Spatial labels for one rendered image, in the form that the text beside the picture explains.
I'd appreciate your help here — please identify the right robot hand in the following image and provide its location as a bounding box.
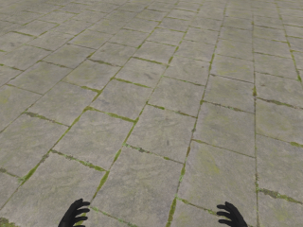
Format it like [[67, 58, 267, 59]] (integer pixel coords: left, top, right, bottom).
[[217, 201, 248, 227]]

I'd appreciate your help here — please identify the left robot hand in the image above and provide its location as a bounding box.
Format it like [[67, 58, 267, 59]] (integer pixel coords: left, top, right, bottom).
[[58, 198, 90, 227]]

